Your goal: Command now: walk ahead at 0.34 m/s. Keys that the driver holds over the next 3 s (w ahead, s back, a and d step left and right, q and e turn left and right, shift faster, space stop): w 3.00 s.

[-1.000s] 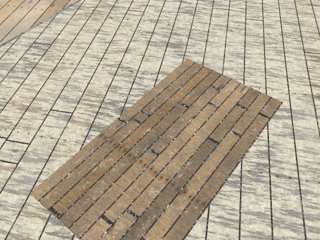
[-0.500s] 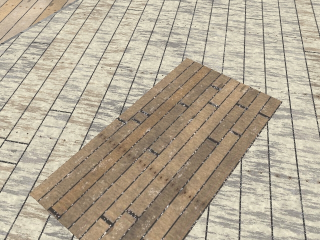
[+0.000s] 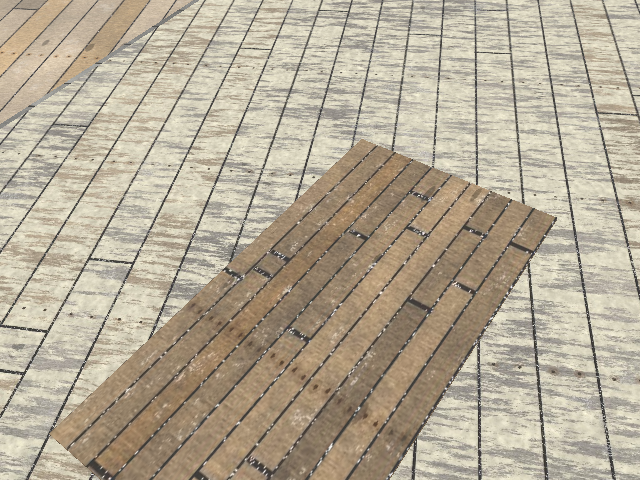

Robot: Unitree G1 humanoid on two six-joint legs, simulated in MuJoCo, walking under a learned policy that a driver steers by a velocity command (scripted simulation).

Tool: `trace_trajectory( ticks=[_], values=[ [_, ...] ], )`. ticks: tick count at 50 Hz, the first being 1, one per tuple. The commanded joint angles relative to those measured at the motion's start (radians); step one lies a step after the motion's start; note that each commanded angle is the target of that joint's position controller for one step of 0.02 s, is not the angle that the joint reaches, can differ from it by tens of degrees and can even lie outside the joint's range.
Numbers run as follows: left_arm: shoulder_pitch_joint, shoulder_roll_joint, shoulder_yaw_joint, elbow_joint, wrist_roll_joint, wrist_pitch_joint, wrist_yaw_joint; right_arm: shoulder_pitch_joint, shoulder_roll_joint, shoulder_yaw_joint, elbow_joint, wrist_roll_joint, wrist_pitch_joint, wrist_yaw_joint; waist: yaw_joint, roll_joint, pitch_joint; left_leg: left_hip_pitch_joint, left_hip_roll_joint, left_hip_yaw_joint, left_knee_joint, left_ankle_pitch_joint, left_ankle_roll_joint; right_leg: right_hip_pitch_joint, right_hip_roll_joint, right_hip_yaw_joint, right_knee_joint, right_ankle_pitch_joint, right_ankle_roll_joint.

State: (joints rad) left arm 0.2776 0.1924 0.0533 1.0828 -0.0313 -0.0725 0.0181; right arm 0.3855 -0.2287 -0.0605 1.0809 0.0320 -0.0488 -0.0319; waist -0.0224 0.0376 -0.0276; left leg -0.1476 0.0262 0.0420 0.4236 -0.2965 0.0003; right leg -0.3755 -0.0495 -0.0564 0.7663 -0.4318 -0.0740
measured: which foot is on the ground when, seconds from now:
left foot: down 0.00-0.06, up 0.08-0.54, down 0.56-1.00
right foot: up 0.00-0.04, down 0.06-0.58, up 0.60-1.00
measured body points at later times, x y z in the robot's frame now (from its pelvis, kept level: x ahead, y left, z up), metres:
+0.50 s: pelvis +0.22 -0.03 -0.01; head +0.26 -0.04 +0.43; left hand +0.10 +0.20 -0.14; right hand +0.46 -0.24 -0.12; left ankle +0.42 +0.10 -0.71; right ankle +0.03 -0.13 -0.74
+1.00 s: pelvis +0.52 -0.02 +0.00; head +0.55 -0.02 +0.45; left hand +0.72 +0.21 -0.10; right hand +0.49 -0.28 -0.14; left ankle +0.42 +0.09 -0.74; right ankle +0.71 -0.17 -0.70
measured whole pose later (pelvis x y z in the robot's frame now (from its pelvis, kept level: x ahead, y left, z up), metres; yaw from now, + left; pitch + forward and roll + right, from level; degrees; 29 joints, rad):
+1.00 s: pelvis +0.52 -0.02 +0.00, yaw +0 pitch +2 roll +2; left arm 0.04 0.23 0.06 0.87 -0.02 -0.09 -0.01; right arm 0.37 -0.24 -0.05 1.03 0.02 -0.09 0.00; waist -0.08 -0.04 0.00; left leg 0.02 -0.05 0.06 0.22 -0.28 0.02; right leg -0.65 -0.11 0.01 0.58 0.06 -0.02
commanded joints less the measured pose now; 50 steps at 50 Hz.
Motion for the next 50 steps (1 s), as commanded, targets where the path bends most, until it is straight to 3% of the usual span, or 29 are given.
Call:
trace_trajectory(
  ticks=[1,2,3,4,5,6,7,9,10,11,14,17,21,24,26,27,28,29,30,31,32,33,34,36,37,41,45,48,50],
  values=[
    [0.117,0.042,0.021,0.02,0.002,-0.02,-0.01,-0.07,-0.152,-0.026,-0.062,0.013,-0.005,0.004,0.093,0.047,0.091,-0.256,0.149,-0.145,-0.146,-0.242,0.156,0.227,0.074,-0.096,-0.203,0.172,0.023],
    [0.194,0.049,0.029,0.049,0.004,-0.013,-0.008,-0.075,-0.138,-0.021,-0.066,0.012,-0.005,0.007,0.122,0.023,0.086,-0.315,0.123,-0.122,-0.07,-0.243,0.144,0.319,0.093,-0.102,-0.231,0.18,0.029],
    [0.281,0.08,0.04,0.062,0.008,-0.012,-0.005,-0.11,-0.092,-0.007,-0.081,0.003,-0.011,0.012,0.162,-0.078,0.075,-0.399,0.073,-0.056,0.153,-0.134,0.104,0.413,0.002,0.044,-0.312,0.123,0.0],
    [0.381,0.194,0.059,0.054,0.013,-0.017,0.0,-0.124,-0.011,0.014,-0.11,-0.014,-0.024,0.016,0.171,-0.351,0.032,-0.564,-0.016,0.061,0.568,-0.171,0.037,0.495,-0.256,0.467,-0.501,-0.02,-0.1],
    [0.393,0.216,0.05,0.055,0.033,-0.039,-0.015,-0.128,0.001,0.014,-0.139,0.008,-0.044,0.016,0.145,-0.358,0.018,-0.701,-0.05,-0.084,0.796,-0.245,0.06,0.481,-0.378,0.827,-0.633,-0.242,-0.218],
    [0.288,0.171,0.032,0.03,0.029,-0.055,-0.02,-0.164,-0.042,0.008,-0.155,0.029,-0.058,0.021,0.1,-0.217,0.111,-0.816,0.023,-0.129,0.898,-0.159,0.089,0.437,-0.382,0.78,-0.628,-0.315,-0.207],
    [0.204,0.126,0.015,0.004,0.025,-0.062,-0.028,-0.177,-0.072,0.004,-0.159,0.024,-0.067,0.027,0.073,-0.147,0.142,-0.831,0.059,-0.125,0.902,-0.042,0.108,0.4,-0.331,0.638,-0.612,-0.223,-0.163],
    [0.124,0.105,0.0,-0.028,0.029,-0.056,-0.04,-0.173,-0.096,-0.012,-0.142,-0.009,-0.07,0.025,0.037,-0.088,0.128,-0.724,0.108,-0.111,0.765,0.099,0.105,0.327,-0.235,0.413,-0.624,0.06,-0.101],
    [0.136,0.096,-0.005,-0.023,0.033,-0.051,-0.037,-0.17,-0.088,-0.014,-0.139,-0.008,-0.062,0.029,0.029,-0.127,0.123,-0.672,0.117,-0.101,0.713,0.131,0.09,0.296,-0.217,0.357,-0.637,0.129,-0.094],
    [0.167,0.085,-0.008,-0.016,0.035,-0.049,-0.031,-0.178,-0.083,-0.015,-0.137,-0.008,-0.055,0.031,0.036,-0.123,0.122,-0.654,0.114,-0.082,0.677,0.159,0.075,0.301,-0.189,0.297,-0.644,0.222,-0.093],
    [0.225,0.11,-0.005,-0.014,0.036,-0.042,-0.01,-0.278,-0.052,-0.009,-0.17,-0.015,-0.042,0.034,0.055,-0.102,0.132,-0.686,0.096,-0.046,0.527,0.238,0.045,0.338,-0.163,0.195,-0.643,0.45,-0.095],
    [0.242,0.126,-0.003,-0.028,0.034,-0.034,0.004,-0.424,-0.024,0.005,-0.221,-0.008,-0.047,0.047,0.085,-0.106,0.145,-0.615,0.061,-0.01,0.306,0.343,0.033,0.312,-0.143,0.134,-0.671,0.471,-0.085],
    [0.294,0.128,0.005,-0.016,0.022,-0.028,0.007,-0.54,-0.03,0.014,-0.262,0.0,-0.052,0.068,0.106,-0.115,0.18,-0.58,0.034,0.01,0.162,0.372,0.051,0.386,-0.171,0.102,-0.669,0.493,-0.091],
    [0.281,0.145,0.017,-0.016,0.019,-0.018,0.008,-0.564,-0.052,0.011,-0.289,0.002,-0.063,0.086,0.076,-0.129,0.168,-0.533,0.014,0.014,0.099,0.312,0.092,0.482,-0.205,0.081,-0.596,0.674,-0.078],
    [0.25,0.177,0.029,-0.028,0.024,-0.009,0.01,-0.457,-0.107,-0.015,-0.271,-0.001,-0.067,0.084,0.004,-0.18,0.065,-0.35,-0.049,0.052,0.106,0.242,0.126,0.53,-0.209,0.066,-0.445,1.059,-0.056],
    [0.226,0.18,0.029,-0.035,0.027,-0.001,0.009,-0.29,-0.151,-0.039,-0.225,0.002,-0.066,0.078,-0.082,-0.194,-0.033,-0.139,-0.083,0.073,0.097,0.245,0.155,0.498,-0.179,0.037,-0.26,1.191,-0.034],
    [0.195,0.172,0.022,-0.057,0.032,-0.001,0.005,-0.098,-0.201,-0.06,-0.174,-0.003,-0.06,0.068,-0.167,-0.184,-0.151,0.183,0.003,-0.024,0.133,0.261,0.201,0.297,-0.145,0.028,-0.013,1.057,-0.004],
    [0.297,0.048,-0.01,-0.078,0.032,-0.017,-0.01,0.064,-0.295,-0.083,-0.143,-0.036,-0.052,0.058,-0.128,0.057,-0.34,0.598,0.296,-0.503,0.091,0.074,0.361,-0.117,0.025,0.019,0.422,0.518,0.059],
    [0.302,0.026,-0.022,-0.061,0.011,-0.052,-0.022,0.066,-0.243,-0.06,-0.129,-0.035,-0.047,0.059,-0.115,0.175,-0.447,0.64,0.394,-0.847,-0.112,-0.014,0.408,-0.257,0.116,0.181,0.638,-0.103,0.053],
    [0.198,0.109,0.003,-0.097,-0.018,-0.071,-0.025,-0.04,-0.177,-0.041,-0.14,-0.021,-0.049,0.061,-0.1,0.141,-0.272,0.511,0.341,-0.698,-0.132,-0.032,0.339,-0.366,0.042,0.2,0.701,-0.073,0.03],
    [0.106,0.14,0.008,-0.126,-0.025,-0.078,-0.019,-0.14,-0.126,-0.026,-0.163,-0.016,-0.053,0.062,-0.072,0.054,-0.143,0.322,0.304,-0.522,-0.15,0.053,0.294,-0.367,-0.016,0.16,0.668,0.013,0.017],
    [0.065,0.142,0.017,-0.135,-0.013,-0.074,-0.007,-0.211,-0.097,-0.016,-0.171,-0.025,-0.061,0.069,-0.028,-0.032,-0.069,0.145,0.267,-0.413,-0.185,0.142,0.266,-0.315,-0.06,0.139,0.594,0.088,0.015],
    [0.075,0.136,0.029,-0.134,0.003,-0.058,0.003,-0.245,-0.069,-0.006,-0.169,-0.036,-0.069,0.074,0.015,-0.032,-0.028,0.022,0.226,-0.329,-0.22,0.192,0.245,-0.244,-0.094,0.139,0.538,0.132,0.01],
    [0.129,0.075,0.023,-0.129,0.006,-0.027,0.009,-0.233,-0.073,-0.006,-0.147,-0.037,-0.073,0.075,0.054,0.018,0.004,-0.099,0.203,-0.258,-0.274,0.206,0.258,-0.173,-0.117,0.137,0.472,0.137,0.014],
    [0.112,0.072,0.024,-0.14,0.006,-0.018,0.01,-0.216,-0.083,-0.006,-0.135,-0.035,-0.074,0.07,0.061,0.025,0.03,-0.131,0.194,-0.224,-0.295,0.218,0.26,-0.186,-0.124,0.129,0.43,0.15,0.023],
    [-0.063,0.104,0.031,-0.208,0.027,-0.017,0.007,-0.135,-0.136,-0.015,-0.114,-0.033,-0.069,0.039,0.032,0.003,0.074,-0.091,0.178,-0.159,-0.325,0.282,0.252,-0.314,-0.133,0.107,0.184,0.375,0.06],
    [-0.224,0.082,0.016,-0.25,0.018,-0.026,-0.013,-0.059,-0.158,-0.018,-0.104,-0.02,-0.061,0.028,-0.02,0.006,0.088,-0.043,0.146,-0.09,-0.322,0.287,0.207,-0.256,-0.073,0.05,-0.094,0.544,0.063],
    [-0.315,0.089,0.01,-0.282,0.009,-0.029,-0.031,0.007,-0.166,-0.022,-0.08,-0.01,-0.051,0.026,-0.053,0.011,0.11,0.07,0.185,-0.1,-0.283,0.264,0.202,-0.278,-0.054,0.049,-0.187,0.521,0.057],
    [-0.343,0.104,0.011,-0.305,0.008,-0.034,-0.044,0.026,-0.172,-0.027,-0.069,-0.009,-0.04,0.023,-0.049,0.017,0.115,0.153,0.225,-0.115,-0.24,0.288,0.191,-0.291,-0.046,0.057,-0.228,0.454,0.035]
  ],
)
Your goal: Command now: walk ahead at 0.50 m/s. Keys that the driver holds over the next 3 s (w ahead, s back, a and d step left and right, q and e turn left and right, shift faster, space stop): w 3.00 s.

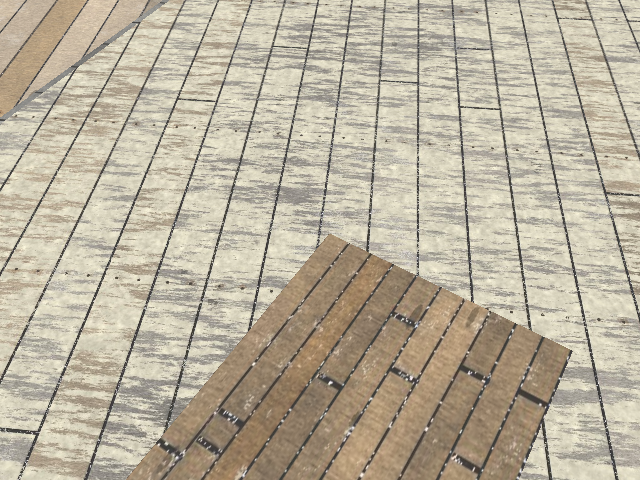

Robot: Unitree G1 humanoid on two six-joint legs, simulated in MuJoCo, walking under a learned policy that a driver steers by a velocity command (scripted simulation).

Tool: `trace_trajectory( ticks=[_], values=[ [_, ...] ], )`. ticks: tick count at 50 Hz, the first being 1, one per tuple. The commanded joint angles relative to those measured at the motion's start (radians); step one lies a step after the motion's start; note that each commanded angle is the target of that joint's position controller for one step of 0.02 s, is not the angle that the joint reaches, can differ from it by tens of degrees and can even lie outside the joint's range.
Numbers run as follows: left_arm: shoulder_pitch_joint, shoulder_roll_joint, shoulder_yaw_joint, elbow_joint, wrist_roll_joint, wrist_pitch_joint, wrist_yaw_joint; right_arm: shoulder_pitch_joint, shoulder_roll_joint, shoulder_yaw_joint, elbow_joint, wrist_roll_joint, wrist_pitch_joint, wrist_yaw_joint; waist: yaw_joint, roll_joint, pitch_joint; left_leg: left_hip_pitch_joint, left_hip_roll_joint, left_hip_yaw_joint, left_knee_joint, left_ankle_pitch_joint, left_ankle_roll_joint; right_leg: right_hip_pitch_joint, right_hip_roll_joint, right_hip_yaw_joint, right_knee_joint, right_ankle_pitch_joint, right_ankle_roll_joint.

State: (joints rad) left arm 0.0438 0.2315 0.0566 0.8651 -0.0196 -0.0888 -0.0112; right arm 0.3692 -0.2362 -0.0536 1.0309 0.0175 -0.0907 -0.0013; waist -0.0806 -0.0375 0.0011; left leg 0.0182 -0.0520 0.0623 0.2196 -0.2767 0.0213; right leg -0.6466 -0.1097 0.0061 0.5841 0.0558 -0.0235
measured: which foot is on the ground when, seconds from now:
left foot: down 0.00-0.10, up 0.12-0.64, down 0.66-1.00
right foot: up 0.00-0.06, down 0.08-0.68, up 0.70-1.00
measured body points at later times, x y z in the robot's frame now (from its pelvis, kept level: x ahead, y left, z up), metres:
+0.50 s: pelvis +0.28 -0.04 +0.01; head +0.30 -0.05 +0.46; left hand +0.26 +0.22 -0.13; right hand +0.46 -0.29 -0.11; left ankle +0.47 +0.13 -0.68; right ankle +0.20 -0.13 -0.74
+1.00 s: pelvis +0.57 +0.02 +0.01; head +0.58 +0.03 +0.46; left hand +0.72 +0.28 -0.11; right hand +0.56 -0.24 -0.13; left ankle +0.52 +0.10 -0.74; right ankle +0.74 -0.17 -0.67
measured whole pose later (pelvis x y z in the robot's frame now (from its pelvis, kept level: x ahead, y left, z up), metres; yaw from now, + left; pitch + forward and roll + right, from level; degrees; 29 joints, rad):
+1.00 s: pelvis +0.57 +0.02 +0.01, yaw +1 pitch +2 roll +1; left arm 0.10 0.26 0.08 0.89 -0.01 -0.08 0.01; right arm 0.35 -0.22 -0.06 1.01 0.00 -0.09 0.00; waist -0.06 -0.04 -0.01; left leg -0.06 -0.06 0.06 0.22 -0.19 0.06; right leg -0.71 -0.15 0.04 0.78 0.02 -0.01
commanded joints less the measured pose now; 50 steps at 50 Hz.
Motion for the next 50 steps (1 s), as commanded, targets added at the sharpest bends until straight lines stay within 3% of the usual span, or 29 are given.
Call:
trace_trajectory(
  ticks=[1,3,4,5,6,7,8,9,10,11,12,14,18,22,27,30,31,32,33,34,35,36,37,38,39,42,43,45,50],
  values=[
    [-0.099,0.078,0.011,-0.091,-0.005,-0.021,-0.019,0.039,-0.171,-0.038,-0.018,0.006,0.008,-0.009,0.024,0.1,0.079,0.016,0.318,-0.142,-0.01,0.305,0.16,0.002,0.022,-0.007,-0.062,-0.075,-0.03],
    [0.015,0.122,0.032,-0.069,-0.003,-0.026,-0.021,0.001,-0.183,-0.042,-0.027,0.005,0.019,-0.011,0.101,0.122,0.01,0.033,0.303,-0.115,0.129,0.563,0.13,0.181,0.073,-0.049,-0.092,-0.13,-0.064],
    [0.184,0.17,0.058,-0.016,0.0,-0.026,-0.016,-0.01,-0.159,-0.033,-0.034,0.001,0.024,-0.01,0.176,0.105,-0.092,-0.021,0.247,-0.07,0.326,0.671,0.103,0.409,0.097,-0.066,-0.091,-0.119,-0.095],
    [0.377,0.254,0.081,0.021,0.013,-0.024,-0.007,0.001,-0.121,-0.014,-0.061,-0.018,0.023,-0.01,0.231,-0.011,-0.253,-0.23,0.181,-0.014,0.659,0.43,0.063,0.726,-0.089,0.148,-0.067,-0.103,-0.164],
    [0.427,0.315,0.091,0.046,0.018,-0.021,-0.016,0.125,0.017,0.023,-0.064,-0.011,-0.001,0.0,0.158,-0.284,-0.369,-0.627,-0.013,-0.045,0.992,-0.224,0.007,1.035,-0.295,0.648,-0.215,-0.313,-0.321],
    [0.416,0.212,0.062,0.035,0.012,-0.023,-0.018,0.071,-0.092,0.0,-0.053,0.014,-0.026,0.005,0.188,-0.189,-0.359,-0.741,0.033,-0.183,1.119,-0.29,0.026,1.032,-0.279,0.716,-0.275,-0.399,-0.292],
    [0.327,0.166,0.048,0.018,0.009,-0.025,-0.014,-0.026,-0.142,-0.013,-0.084,0.032,-0.04,0.008,0.179,-0.133,-0.221,-0.806,0.084,-0.167,1.137,-0.208,0.044,0.915,-0.248,0.556,-0.277,-0.329,-0.244],
    [0.246,0.147,0.038,-0.002,0.014,-0.025,-0.014,-0.083,-0.14,-0.013,-0.095,0.026,-0.043,0.002,0.151,-0.039,-0.149,-0.769,0.137,-0.142,1.096,-0.114,0.046,0.767,-0.213,0.432,-0.296,-0.199,-0.221],
    [0.19,0.117,0.03,-0.008,0.024,-0.025,-0.018,-0.117,-0.132,-0.021,-0.098,0.007,-0.036,-0.006,0.121,0.014,-0.084,-0.724,0.168,-0.132,1.032,-0.054,0.047,0.635,-0.17,0.338,-0.33,-0.112,-0.202],
    [0.174,0.108,0.026,-0.005,0.034,-0.029,-0.019,-0.086,-0.114,-0.024,-0.096,0.006,-0.022,-0.006,0.083,-0.036,-0.08,-0.659,0.195,-0.142,0.995,-0.019,0.045,0.564,-0.159,0.293,-0.356,-0.068,-0.207],
    [0.178,0.094,0.023,0.003,0.032,-0.032,-0.022,-0.067,-0.096,-0.023,-0.09,0.004,-0.008,-0.007,0.07,-0.034,-0.069,-0.627,0.203,-0.141,0.963,-0.009,0.041,0.53,-0.143,0.26,-0.382,-0.045,-0.211],
    [0.206,0.107,0.026,0.022,0.024,-0.035,-0.015,-0.078,-0.075,-0.024,-0.091,0.004,0.01,-0.009,0.057,-0.021,-0.037,-0.638,0.209,-0.126,0.891,0.024,0.03,0.493,-0.122,0.192,-0.424,-0.031,-0.214],
    [0.267,0.141,0.034,0.046,0.021,-0.026,0.008,-0.218,-0.072,-0.027,-0.139,-0.012,0.015,-0.007,0.082,-0.004,0.014,-0.743,0.21,-0.116,0.675,0.22,-0.003,0.52,-0.116,0.127,-0.465,-0.007,-0.206],
    [0.322,0.148,0.034,0.067,0.012,-0.02,0.018,-0.352,-0.053,-0.017,-0.175,-0.006,0.007,0.005,0.123,-0.019,0.05,-0.703,0.169,-0.074,0.454,0.378,-0.004,0.536,-0.082,0.054,-0.48,-0.037,-0.172],
    [0.396,0.155,0.04,0.112,0.004,-0.002,0.022,-0.473,-0.057,-0.009,-0.224,0.004,-0.003,0.03,0.156,-0.025,0.095,-0.729,0.143,-0.065,0.33,0.328,0.019,0.68,-0.135,0.05,-0.426,-0.02,-0.165],
    [0.372,0.175,0.05,0.117,0.0,0.012,0.028,-0.439,-0.09,-0.018,-0.231,0.006,-0.014,0.043,0.113,-0.049,0.066,-0.635,0.113,-0.045,0.291,0.223,0.057,0.74,-0.163,0.051,-0.344,0.147,-0.141],
    [0.349,0.184,0.052,0.112,-0.001,0.016,0.029,-0.372,-0.114,-0.031,-0.215,0.005,-0.016,0.042,0.072,-0.064,0.021,-0.521,0.079,-0.015,0.283,0.201,0.074,0.737,-0.152,0.035,-0.267,0.316,-0.127],
    [0.329,0.172,0.047,0.108,0.0,0.021,0.029,-0.226,-0.151,-0.054,-0.169,0.002,-0.016,0.038,-0.003,-0.056,-0.062,-0.319,0.044,0.012,0.268,0.216,0.1,0.695,-0.105,-0.003,-0.102,0.44,-0.102],
    [0.324,0.143,0.032,0.088,0.01,0.022,0.03,-0.033,-0.217,-0.078,-0.12,-0.008,-0.015,0.029,-0.072,0.001,-0.199,-0.009,0.149,-0.107,0.309,0.234,0.153,0.515,-0.05,-0.044,0.165,0.294,-0.065],
    [0.444,0.022,-0.004,0.075,0.017,0.002,0.018,0.091,-0.316,-0.102,-0.092,-0.02,-0.009,0.025,-0.032,0.25,-0.35,0.384,0.41,-0.579,0.238,0.082,0.322,0.096,0.127,-0.056,0.578,-0.23,0.011],
    [0.419,0.058,0.0,0.087,0.001,-0.026,0.011,0.096,-0.24,-0.075,-0.091,-0.012,-0.006,0.027,-0.043,0.275,-0.408,0.413,0.449,-0.812,0.09,-0.02,0.34,-0.042,0.158,0.099,0.732,-0.63,0.0],
    [0.321,0.137,0.021,0.059,-0.027,-0.042,0.007,0.001,-0.183,-0.058,-0.105,-0.003,-0.009,0.025,-0.032,0.222,-0.25,0.294,0.412,-0.66,0.081,-0.051,0.278,-0.142,0.092,0.106,0.79,-0.584,-0.021],
    [0.253,0.147,0.022,0.041,-0.029,-0.046,0.012,-0.09,-0.145,-0.045,-0.13,-0.005,-0.009,0.024,-0.006,0.144,-0.155,0.135,0.376,-0.521,0.061,0.002,0.24,-0.133,0.033,0.075,0.752,-0.485,-0.031],
    [0.208,0.143,0.031,0.038,-0.01,-0.037,0.022,-0.161,-0.104,-0.031,-0.139,-0.014,-0.01,0.03,0.026,0.07,-0.071,-0.031,0.325,-0.412,0.02,0.077,0.205,-0.081,-0.006,0.055,0.681,-0.408,-0.036],
    [0.242,0.124,0.035,0.04,-0.005,-0.023,0.028,-0.189,-0.097,-0.027,-0.14,-0.026,-0.015,0.031,0.07,0.123,-0.053,-0.129,0.309,-0.356,-0.01,0.124,0.203,-0.01,-0.037,0.066,0.628,-0.357,-0.033],
    [0.263,0.085,0.036,0.05,0.001,0.012,0.035,-0.161,-0.084,-0.024,-0.114,-0.024,-0.022,0.029,0.098,0.1,-0.019,-0.226,0.251,-0.245,-0.077,0.182,0.197,0.045,-0.055,0.051,0.551,-0.291,-0.026],
    [0.245,0.073,0.034,0.034,0.003,0.015,0.034,-0.15,-0.134,-0.034,-0.109,-0.025,-0.024,0.022,0.106,0.129,-0.004,-0.233,0.281,-0.241,-0.094,0.227,0.221,0.009,-0.058,0.052,0.5,-0.252,-0.011],
    [0.16,0.09,0.037,0.005,0.014,0.013,0.033,-0.106,-0.139,-0.035,-0.095,-0.02,-0.023,0.008,0.082,0.088,0.025,-0.198,0.278,-0.211,-0.106,0.295,0.221,-0.059,-0.064,0.052,0.379,-0.152,0.014],
    [-0.008,0.055,0.022,-0.039,0.008,0.003,0.013,-0.028,-0.151,-0.032,-0.074,-0.009,-0.012,-0.006,0.032,0.088,0.049,-0.145,0.236,-0.12,-0.113,0.299,0.175,-0.028,-0.013,0.0,0.088,0.06,0.016]
  ],
)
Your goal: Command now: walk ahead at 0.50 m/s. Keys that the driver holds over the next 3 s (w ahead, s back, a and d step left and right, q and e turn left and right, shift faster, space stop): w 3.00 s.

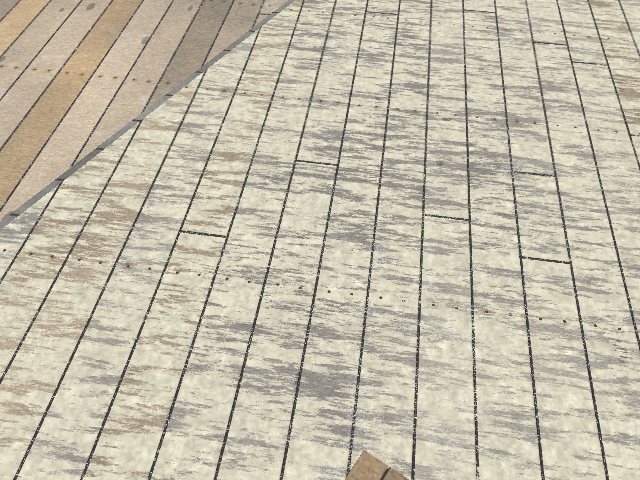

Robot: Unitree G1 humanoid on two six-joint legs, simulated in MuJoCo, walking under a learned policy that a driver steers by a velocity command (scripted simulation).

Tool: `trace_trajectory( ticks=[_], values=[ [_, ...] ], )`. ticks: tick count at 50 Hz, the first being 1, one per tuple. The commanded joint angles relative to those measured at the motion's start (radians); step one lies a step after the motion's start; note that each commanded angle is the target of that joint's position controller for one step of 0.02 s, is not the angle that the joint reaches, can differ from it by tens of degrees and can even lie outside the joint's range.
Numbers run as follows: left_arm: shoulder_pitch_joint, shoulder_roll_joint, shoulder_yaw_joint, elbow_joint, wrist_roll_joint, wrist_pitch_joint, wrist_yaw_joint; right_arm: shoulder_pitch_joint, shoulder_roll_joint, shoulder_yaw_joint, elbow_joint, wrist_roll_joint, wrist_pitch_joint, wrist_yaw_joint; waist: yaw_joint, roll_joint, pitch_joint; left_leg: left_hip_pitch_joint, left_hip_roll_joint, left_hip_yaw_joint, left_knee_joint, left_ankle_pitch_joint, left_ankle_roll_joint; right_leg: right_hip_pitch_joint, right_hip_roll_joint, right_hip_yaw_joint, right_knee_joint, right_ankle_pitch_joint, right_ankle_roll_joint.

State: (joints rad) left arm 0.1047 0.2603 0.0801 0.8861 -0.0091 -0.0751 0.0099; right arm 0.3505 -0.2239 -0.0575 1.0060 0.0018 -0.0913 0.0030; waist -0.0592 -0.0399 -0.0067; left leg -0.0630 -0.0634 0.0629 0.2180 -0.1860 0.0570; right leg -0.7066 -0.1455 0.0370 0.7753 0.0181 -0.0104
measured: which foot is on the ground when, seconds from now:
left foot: down 0.00-0.22, up 0.24-0.74, down 0.76-1.00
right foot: up 0.00-0.20, down 0.22-0.78, up 0.80-1.00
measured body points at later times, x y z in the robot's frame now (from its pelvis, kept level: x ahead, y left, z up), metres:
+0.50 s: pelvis +0.29 -0.07 +0.00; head +0.30 -0.08 +0.45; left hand +0.30 +0.20 -0.14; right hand +0.43 -0.34 -0.12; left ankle +0.40 +0.11 -0.68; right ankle +0.27 -0.15 -0.75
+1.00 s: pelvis +0.57 +0.01 +0.00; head +0.59 +0.02 +0.45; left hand +0.69 +0.28 -0.13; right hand +0.60 -0.26 -0.13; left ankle +0.58 +0.09 -0.75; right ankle +0.62 -0.16 -0.67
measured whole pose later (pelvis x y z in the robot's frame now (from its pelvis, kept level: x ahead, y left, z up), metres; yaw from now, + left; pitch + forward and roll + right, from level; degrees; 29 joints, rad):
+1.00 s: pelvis +0.57 +0.01 +0.00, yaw +0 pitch +1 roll +1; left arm 0.17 0.27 0.08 0.92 -0.02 -0.07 0.01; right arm 0.28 -0.24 -0.06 0.97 -0.01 -0.09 0.02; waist -0.04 -0.04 0.01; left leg -0.20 -0.05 0.06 0.32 -0.15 0.06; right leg -0.61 -0.12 0.02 1.03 -0.24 -0.03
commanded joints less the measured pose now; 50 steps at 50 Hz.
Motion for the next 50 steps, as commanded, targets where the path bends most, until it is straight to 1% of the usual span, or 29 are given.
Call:
trace_trajectory(
  ticks=[1,4,7,9,10,11,12,13,14,15,16,17,19,22,23,28,33,36,37,38,39,40,41,42,43,44,46,47,50],
  values=[
    [-0.099,0.025,-0.005,-0.069,-0.005,-0.012,-0.013,0.01,-0.165,-0.029,-0.042,0.009,-0.009,-0.011,0.0,0.09,0.067,-0.043,0.253,-0.117,-0.11,0.194,0.138,0.035,0.031,-0.037,-0.139,0.105,0.003],
    [-0.178,0.029,-0.012,-0.101,-0.011,-0.018,-0.031,0.064,-0.169,-0.032,-0.016,0.014,0.005,-0.013,-0.025,0.091,0.096,0.062,0.291,-0.12,-0.071,0.204,0.138,0.005,0.049,-0.041,-0.215,0.063,-0.01],
    [-0.185,0.053,-0.009,-0.122,-0.014,-0.027,-0.048,0.067,-0.184,-0.041,-0.005,0.017,0.02,-0.018,-0.001,0.11,0.091,0.151,0.335,-0.131,-0.001,0.314,0.119,0.034,0.067,-0.042,-0.263,-0.041,-0.045],
    [-0.063,0.099,0.012,-0.095,-0.011,-0.031,-0.048,0.024,-0.201,-0.047,-0.015,0.019,0.028,-0.02,0.078,0.137,0.011,0.155,0.318,-0.105,0.139,0.605,0.091,0.238,0.124,-0.089,-0.286,-0.09,-0.08],
    [0.101,0.145,0.037,-0.043,-0.007,-0.031,-0.043,0.008,-0.181,-0.039,-0.022,0.018,0.033,-0.019,0.154,0.12,-0.088,0.096,0.263,-0.064,0.326,0.688,0.064,0.468,0.147,-0.104,-0.292,-0.065,-0.111],
    [0.291,0.22,0.058,-0.004,0.006,-0.029,-0.033,0.016,-0.148,-0.023,-0.046,0.001,0.032,-0.019,0.211,0.017,-0.24,-0.124,0.202,-0.019,0.641,0.427,0.027,0.795,-0.029,0.096,-0.256,-0.042,-0.177],
    [0.35,0.288,0.07,0.023,0.005,-0.026,-0.038,0.146,-0.003,0.019,-0.051,0.001,0.007,-0.006,0.139,-0.255,-0.374,-0.53,0.004,-0.048,0.994,-0.277,-0.035,1.13,-0.257,0.595,-0.379,-0.226,-0.35],
    [0.346,0.186,0.041,0.017,-0.002,-0.025,-0.037,0.084,-0.107,-0.003,-0.039,0.027,-0.019,0.001,0.175,-0.173,-0.371,-0.649,0.04,-0.185,1.121,-0.387,-0.019,1.124,-0.242,0.68,-0.46,-0.343,-0.326],
    [0.251,0.142,0.027,-0.001,-0.004,-0.027,-0.032,-0.021,-0.162,-0.017,-0.073,0.048,-0.034,0.004,0.167,-0.127,-0.215,-0.721,0.093,-0.167,1.141,-0.313,-0.001,0.996,-0.208,0.521,-0.471,-0.304,-0.274],
    [0.171,0.119,0.017,-0.021,0.003,-0.028,-0.031,-0.078,-0.16,-0.017,-0.084,0.045,-0.038,-0.002,0.139,-0.035,-0.137,-0.689,0.147,-0.141,1.097,-0.219,0.003,0.843,-0.171,0.4,-0.495,-0.205,-0.247],
    [0.116,0.087,0.007,-0.026,0.013,-0.029,-0.035,-0.11,-0.152,-0.025,-0.086,0.026,-0.031,-0.01,0.108,0.015,-0.065,-0.643,0.178,-0.129,1.03,-0.159,0.003,0.702,-0.131,0.308,-0.53,-0.118,-0.226],
    [0.098,0.079,0.002,-0.024,0.024,-0.033,-0.036,-0.078,-0.135,-0.028,-0.084,0.022,-0.018,-0.011,0.068,-0.031,-0.058,-0.572,0.205,-0.141,0.99,-0.123,0.001,0.622,-0.118,0.262,-0.556,-0.07,-0.227],
    [0.11,0.076,0.002,-0.009,0.016,-0.039,-0.038,-0.049,-0.096,-0.026,-0.075,0.02,0.006,-0.013,0.043,-0.027,-0.037,-0.53,0.22,-0.135,0.917,-0.108,-0.01,0.553,-0.1,0.202,-0.607,-0.056,-0.236],
    [0.16,0.102,0.008,0.013,0.011,-0.041,-0.023,-0.142,-0.1,-0.03,-0.104,0.005,0.02,-0.017,0.055,-0.002,0.017,-0.61,0.225,-0.117,0.783,0.009,-0.033,0.541,-0.078,0.121,-0.646,0.031,-0.227],
    [0.168,0.128,0.013,0.019,0.013,-0.037,-0.017,-0.168,-0.087,-0.027,-0.119,0.004,0.019,-0.015,0.053,-0.021,0.02,-0.632,0.225,-0.117,0.717,0.073,-0.042,0.551,-0.087,0.117,-0.656,0.013,-0.229],
    [0.235,0.131,0.012,0.046,0.0,-0.029,-0.004,-0.336,-0.071,-0.017,-0.161,0.009,0.012,0.001,0.104,-0.012,0.059,-0.593,0.18,-0.073,0.443,0.287,-0.049,0.575,-0.042,0.021,-0.673,-0.018,-0.186],
    [0.307,0.142,0.019,0.091,-0.009,-0.009,0.0,-0.449,-0.081,-0.008,-0.211,0.019,0.001,0.026,0.133,-0.021,0.096,-0.615,0.155,-0.07,0.323,0.222,-0.023,0.728,-0.104,0.025,-0.609,0.004,-0.176],
    [0.277,0.164,0.028,0.092,-0.012,0.005,0.005,-0.381,-0.125,-0.023,-0.207,0.021,-0.009,0.035,0.075,-0.052,0.05,-0.483,0.113,-0.04,0.285,0.115,0.017,0.782,-0.123,0.023,-0.503,0.228,-0.147],
    [0.252,0.162,0.027,0.087,-0.014,0.01,0.006,-0.275,-0.152,-0.04,-0.176,0.017,-0.01,0.034,0.014,-0.054,-0.013,-0.329,0.077,-0.006,0.264,0.115,0.039,0.767,-0.092,-0.009,-0.382,0.391,-0.127],
    [0.247,0.134,0.015,0.079,-0.008,0.013,0.007,-0.097,-0.205,-0.066,-0.121,0.012,-0.01,0.026,-0.057,-0.029,-0.125,-0.068,0.089,-0.023,0.287,0.139,0.073,0.666,-0.036,-0.051,-0.172,0.4,-0.095],
    [0.32,0.06,-0.009,0.056,0.006,0.004,0.003,0.061,-0.298,-0.09,-0.091,-0.007,-0.008,0.018,-0.061,0.136,-0.286,0.327,0.334,-0.366,0.297,0.09,0.191,0.323,0.073,-0.102,0.209,0.082,-0.034],
    [0.357,-0.002,-0.031,0.065,0.001,-0.02,-0.004,0.098,-0.286,-0.082,-0.077,0.009,-0.001,0.021,-0.046,0.332,-0.389,0.483,0.47,-0.765,0.12,-0.071,0.288,0.07,0.209,-0.018,0.468,-0.568,-0.002],
    [0.281,0.101,-0.005,0.051,-0.024,-0.041,-0.011,0.049,-0.216,-0.057,-0.084,0.015,-0.002,0.022,-0.057,0.25,-0.3,0.417,0.435,-0.717,0.087,-0.174,0.242,-0.041,0.145,0.081,0.573,-0.575,-0.026],
    [0.194,0.126,0.0,0.023,-0.04,-0.051,-0.012,-0.033,-0.178,-0.046,-0.106,0.012,-0.003,0.018,-0.042,0.197,-0.18,0.282,0.405,-0.573,0.073,-0.144,0.204,-0.08,0.093,0.051,0.571,-0.497,-0.045],
    [0.141,0.12,0.002,0.015,-0.02,-0.052,-0.006,-0.098,-0.157,-0.037,-0.119,-0.002,-0.005,0.023,-0.018,0.102,-0.09,0.114,0.356,-0.442,0.054,0.017,0.171,-0.028,0.043,0.028,0.497,-0.415,-0.05],
    [0.15,0.109,0.009,0.01,-0.016,-0.041,0.001,-0.144,-0.141,-0.033,-0.121,-0.013,-0.01,0.022,0.03,0.136,-0.073,0.01,0.346,-0.411,0.017,0.01,0.185,0.02,0.012,0.029,0.437,-0.36,-0.046],
    [0.183,0.077,0.01,0.025,-0.014,-0.012,0.003,-0.172,-0.111,-0.024,-0.119,-0.013,-0.014,0.025,0.067,0.132,-0.034,-0.116,0.308,-0.344,-0.052,-0.005,0.178,0.107,-0.01,0.036,0.368,-0.319,-0.039],
    [0.183,0.058,0.007,0.027,-0.014,-0.001,0.006,-0.161,-0.118,-0.024,-0.112,-0.008,-0.017,0.021,0.074,0.125,-0.017,-0.14,0.294,-0.305,-0.075,0.014,0.179,0.109,-0.014,0.025,0.336,-0.304,-0.032],
    [0.091,0.066,0.011,-0.006,0.004,0.003,0.009,-0.103,-0.164,-0.035,-0.091,-0.006,-0.019,0.003,0.061,0.084,0.024,-0.117,0.299,-0.253,-0.111,0.1,0.185,0.02,-0.019,0.022,0.176,-0.151,-0.002]
  ],
)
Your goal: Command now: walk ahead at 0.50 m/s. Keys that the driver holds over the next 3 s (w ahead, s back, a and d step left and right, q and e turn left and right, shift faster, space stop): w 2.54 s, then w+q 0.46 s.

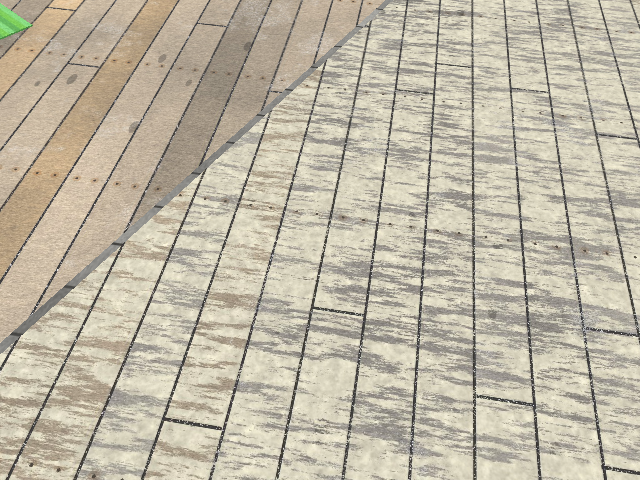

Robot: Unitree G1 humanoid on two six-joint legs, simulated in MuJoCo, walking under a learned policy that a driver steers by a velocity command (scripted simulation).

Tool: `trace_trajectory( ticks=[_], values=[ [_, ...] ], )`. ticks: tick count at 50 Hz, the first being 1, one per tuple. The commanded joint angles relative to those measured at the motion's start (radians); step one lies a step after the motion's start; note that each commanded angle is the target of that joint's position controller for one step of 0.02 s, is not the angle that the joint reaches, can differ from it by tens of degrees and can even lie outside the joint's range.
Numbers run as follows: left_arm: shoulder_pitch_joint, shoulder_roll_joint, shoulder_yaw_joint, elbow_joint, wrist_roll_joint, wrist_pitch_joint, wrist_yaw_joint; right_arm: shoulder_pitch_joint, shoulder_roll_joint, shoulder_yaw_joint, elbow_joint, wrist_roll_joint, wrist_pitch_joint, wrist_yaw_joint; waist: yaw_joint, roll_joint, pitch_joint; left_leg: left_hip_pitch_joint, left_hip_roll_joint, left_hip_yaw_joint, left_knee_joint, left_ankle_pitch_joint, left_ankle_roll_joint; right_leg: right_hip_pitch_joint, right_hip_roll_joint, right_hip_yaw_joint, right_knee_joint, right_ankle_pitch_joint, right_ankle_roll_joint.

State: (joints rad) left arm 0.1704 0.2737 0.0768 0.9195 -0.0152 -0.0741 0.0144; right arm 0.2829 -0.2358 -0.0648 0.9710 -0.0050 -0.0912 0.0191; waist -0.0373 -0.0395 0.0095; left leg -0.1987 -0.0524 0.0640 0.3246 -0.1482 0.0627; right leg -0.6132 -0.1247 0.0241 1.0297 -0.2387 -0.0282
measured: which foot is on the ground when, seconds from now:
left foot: down 0.00-0.32, up 0.34-0.84, down 0.86-1.00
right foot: up 0.00-0.30, down 0.32-0.88, up 0.90-1.00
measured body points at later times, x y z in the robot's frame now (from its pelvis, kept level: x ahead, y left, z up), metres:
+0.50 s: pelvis +0.29 -0.08 +0.00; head +0.31 -0.08 +0.45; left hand +0.36 +0.19 -0.13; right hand +0.37 -0.35 -0.14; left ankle +0.26 +0.08 -0.66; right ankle +0.32 -0.16 -0.75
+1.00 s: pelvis +0.57 -0.01 -0.01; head +0.60 +0.01 +0.44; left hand +0.62 +0.27 -0.15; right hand +0.67 -0.27 -0.13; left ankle +0.63 +0.08 -0.75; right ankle +0.49 -0.16 -0.65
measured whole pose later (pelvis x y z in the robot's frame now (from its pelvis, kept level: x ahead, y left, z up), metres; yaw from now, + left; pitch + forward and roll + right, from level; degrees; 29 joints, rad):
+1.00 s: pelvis +0.57 -0.01 -0.01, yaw +0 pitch +1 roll +0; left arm 0.26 0.27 0.07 0.97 -0.03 -0.09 0.01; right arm 0.17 -0.25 -0.07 0.92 0.00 -0.09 0.03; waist 0.00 -0.03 0.03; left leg -0.34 -0.03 0.06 0.46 -0.14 0.06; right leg -0.43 -0.06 0.02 1.17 -0.36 -0.04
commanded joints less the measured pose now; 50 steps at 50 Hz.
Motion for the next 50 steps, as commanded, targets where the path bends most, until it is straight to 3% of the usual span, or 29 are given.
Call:
trace_trajectory(
  ticks=[1,5,10,13,14,15,16,17,18,19,20,21,22,25,26,28,32,36,38,40,41,42,43,44,45,46,47,48,50],
  values=[
    [-0.001,0.047,0.013,-0.048,0.011,0.0,0.002,-0.022,-0.16,-0.03,-0.051,0.002,-0.017,-0.018,0.034,0.087,0.012,0.03,0.284,-0.233,-0.22,0.085,0.173,-0.083,-0.039,0.034,-0.136,0.161,0.021],
    [-0.135,0.025,0.001,-0.081,0.006,-0.008,-0.014,0.038,-0.16,-0.027,-0.031,0.014,-0.011,-0.027,-0.007,0.092,0.039,0.055,0.24,-0.136,-0.221,0.13,0.135,-0.044,0.004,-0.01,-0.359,0.33,0.026],
    [-0.261,0.03,-0.011,-0.13,-0.005,-0.017,-0.041,0.122,-0.172,-0.032,0.012,0.022,0.009,-0.029,-0.045,0.098,0.076,0.2,0.293,-0.133,-0.163,0.149,0.126,-0.058,0.034,-0.022,-0.489,0.285,0.006],
    [-0.221,0.069,-0.001,-0.135,-0.007,-0.026,-0.053,0.107,-0.19,-0.041,0.016,0.026,0.024,-0.034,0.001,0.126,0.047,0.271,0.323,-0.137,-0.074,0.328,0.1,0.031,0.065,-0.04,-0.529,0.177,-0.034],
    [-0.141,0.093,0.013,-0.116,-0.004,-0.028,-0.052,0.08,-0.197,-0.043,0.011,0.028,0.029,-0.035,0.052,0.138,-0.001,0.264,0.306,-0.116,0.017,0.495,0.083,0.158,0.097,-0.069,-0.547,0.166,-0.054],
    [0.022,0.138,0.038,-0.063,-0.001,-0.028,-0.046,0.068,-0.175,-0.034,0.004,0.026,0.033,-0.035,0.125,0.12,-0.1,0.212,0.252,-0.074,0.198,0.592,0.057,0.382,0.119,-0.085,-0.552,0.185,-0.084],
    [0.213,0.214,0.061,-0.022,0.013,-0.027,-0.037,0.075,-0.141,-0.017,-0.021,0.01,0.033,-0.036,0.183,0.016,-0.251,0.005,0.191,-0.025,0.51,0.357,0.018,0.699,-0.052,0.109,-0.518,0.207,-0.15],
    [0.275,0.286,0.074,0.005,0.01,-0.021,-0.041,0.197,-0.003,0.023,-0.029,0.007,0.009,-0.024,0.118,-0.258,-0.376,-0.402,-0.003,-0.04,0.862,-0.309,-0.047,1.031,-0.274,0.595,-0.638,0.017,-0.318],
    [0.27,0.185,0.044,-0.002,0.002,-0.02,-0.041,0.136,-0.103,0.001,-0.018,0.03,-0.017,-0.018,0.153,-0.18,-0.371,-0.524,0.032,-0.177,0.993,-0.429,-0.031,1.023,-0.262,0.683,-0.719,-0.111,-0.299],
    [0.178,0.14,0.03,-0.021,0.001,-0.024,-0.036,0.037,-0.158,-0.013,-0.049,0.053,-0.032,-0.014,0.146,-0.133,-0.223,-0.597,0.085,-0.164,1.016,-0.354,-0.012,0.902,-0.227,0.531,-0.73,-0.079,-0.249],
    [0.102,0.116,0.021,-0.04,0.009,-0.025,-0.035,-0.017,-0.155,-0.013,-0.059,0.051,-0.036,-0.02,0.119,-0.048,-0.149,-0.567,0.138,-0.138,0.976,-0.26,-0.007,0.758,-0.19,0.414,-0.751,0.014,-0.223],
    [0.048,0.083,0.01,-0.047,0.019,-0.026,-0.038,-0.048,-0.147,-0.02,-0.061,0.033,-0.03,-0.027,0.09,0.001,-0.079,-0.523,0.168,-0.128,0.909,-0.199,-0.007,0.621,-0.152,0.326,-0.786,0.102,-0.205],
    [0.027,0.074,0.006,-0.046,0.03,-0.031,-0.039,-0.02,-0.132,-0.023,-0.059,0.029,-0.018,-0.029,0.051,-0.042,-0.071,-0.452,0.194,-0.139,0.869,-0.162,-0.009,0.54,-0.14,0.282,-0.811,0.155,-0.205],
    [0.048,0.073,0.006,-0.026,0.023,-0.037,-0.037,-0.014,-0.089,-0.022,-0.056,0.024,0.016,-0.033,0.023,-0.011,-0.033,-0.421,0.211,-0.127,0.767,-0.114,-0.022,0.455,-0.105,0.187,-0.885,0.174,-0.206],
    [0.056,0.113,0.014,-0.02,0.022,-0.038,-0.03,-0.04,-0.08,-0.019,-0.07,0.02,0.02,-0.033,0.02,-0.037,-0.012,-0.45,0.215,-0.125,0.712,-0.076,-0.037,0.44,-0.127,0.18,-0.901,0.209,-0.224],
    [0.09,0.119,0.016,-0.006,0.018,-0.035,-0.02,-0.111,-0.085,-0.019,-0.094,0.01,0.019,-0.03,0.036,-0.017,0.012,-0.494,0.215,-0.12,0.587,0.038,-0.056,0.46,-0.111,0.129,-0.914,0.257,-0.213],
    [0.146,0.116,0.013,0.014,0.007,-0.028,-0.01,-0.245,-0.067,-0.01,-0.126,0.014,0.012,-0.016,0.076,-0.006,0.037,-0.452,0.171,-0.075,0.354,0.232,-0.057,0.474,-0.057,0.027,-0.923,0.271,-0.167],
    [0.22,0.128,0.017,0.054,0.0,-0.016,-0.008,-0.356,-0.068,0.0,-0.165,0.024,0.008,0.002,0.113,-0.014,0.071,-0.459,0.146,-0.064,0.241,0.232,-0.045,0.577,-0.096,0.024,-0.895,0.244,-0.163],
    [0.231,0.138,0.023,0.066,-0.004,-0.005,-0.004,-0.381,-0.08,0.0,-0.184,0.026,0.002,0.013,0.107,-0.022,0.08,-0.468,0.141,-0.071,0.205,0.174,-0.024,0.648,-0.132,0.035,-0.856,0.282,-0.153],
    [0.215,0.153,0.029,0.068,-0.005,0.005,0.0,-0.344,-0.107,-0.009,-0.183,0.027,-0.004,0.02,0.072,-0.041,0.053,-0.393,0.118,-0.055,0.182,0.099,0.002,0.69,-0.149,0.035,-0.793,0.412,-0.134],
    [0.192,0.16,0.031,0.063,-0.006,0.01,0.001,-0.276,-0.131,-0.021,-0.167,0.025,-0.007,0.02,0.029,-0.054,0.01,-0.284,0.086,-0.025,0.17,0.075,0.019,0.693,-0.136,0.018,-0.714,0.577,-0.119],
    [0.176,0.145,0.025,0.059,-0.006,0.015,0.001,-0.128,-0.167,-0.044,-0.12,0.022,-0.006,0.015,-0.043,-0.044,-0.075,-0.082,0.055,0.001,0.158,0.088,0.045,0.652,-0.09,-0.019,-0.549,0.695,-0.095],
    [0.177,0.113,0.009,0.039,0.007,0.017,0.003,0.062,-0.234,-0.068,-0.073,0.011,-0.005,0.006,-0.108,0.026,-0.215,0.224,0.169,-0.127,0.199,0.11,0.099,0.475,-0.033,-0.063,-0.275,0.538,-0.059],
    [0.29,-0.005,-0.025,0.025,0.013,-0.003,-0.007,0.159,-0.322,-0.087,-0.048,0.003,0.002,0.003,-0.063,0.27,-0.343,0.58,0.409,-0.599,0.106,-0.087,0.26,0.059,0.151,-0.079,0.117,0.023,0.016],
    [0.259,0.041,-0.018,0.036,0.0,-0.03,-0.014,0.161,-0.245,-0.061,-0.053,0.013,0.003,0.006,-0.082,0.278,-0.389,0.603,0.441,-0.8,-0.017,-0.195,0.271,-0.068,0.164,0.074,0.26,-0.34,0.004],
    [0.17,0.112,0.002,0.01,-0.028,-0.045,-0.02,0.075,-0.195,-0.044,-0.064,0.019,0.0,0.004,-0.071,0.224,-0.243,0.492,0.408,-0.658,-0.027,-0.219,0.218,-0.162,0.103,0.081,0.317,-0.292,-0.015],
    [0.106,0.117,0.002,-0.005,-0.03,-0.051,-0.016,-0.003,-0.165,-0.034,-0.086,0.015,-0.003,0.003,-0.048,0.149,-0.15,0.341,0.37,-0.524,-0.045,-0.146,0.184,-0.152,0.046,0.053,0.281,-0.197,-0.026],
    [0.072,0.11,0.008,-0.008,-0.017,-0.047,-0.008,-0.067,-0.136,-0.025,-0.093,0.004,-0.004,0.007,-0.016,0.095,-0.08,0.194,0.331,-0.431,-0.082,-0.081,0.164,-0.11,0.01,0.037,0.213,-0.122,-0.027],
    [0.111,0.078,0.013,0.002,-0.006,-0.018,-0.002,-0.105,-0.1,-0.014,-0.093,-0.009,-0.012,0.012,0.041,0.129,-0.049,0.044,0.288,-0.337,-0.143,0.002,0.153,0.007,-0.03,0.048,0.134,-0.048,-0.025]
  ],
)
Next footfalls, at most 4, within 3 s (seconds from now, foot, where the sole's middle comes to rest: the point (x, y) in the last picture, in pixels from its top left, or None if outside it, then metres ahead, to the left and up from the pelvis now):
0.32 right None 0.36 -0.16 -0.78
0.86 left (277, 404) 0.67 0.08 -0.78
1.40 right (372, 288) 0.98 -0.16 -0.78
1.94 left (279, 202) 1.29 0.08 -0.78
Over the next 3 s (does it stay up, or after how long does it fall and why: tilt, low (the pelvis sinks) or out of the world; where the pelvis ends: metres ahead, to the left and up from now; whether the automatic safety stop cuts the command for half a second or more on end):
stays up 1.72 -0.04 -0.02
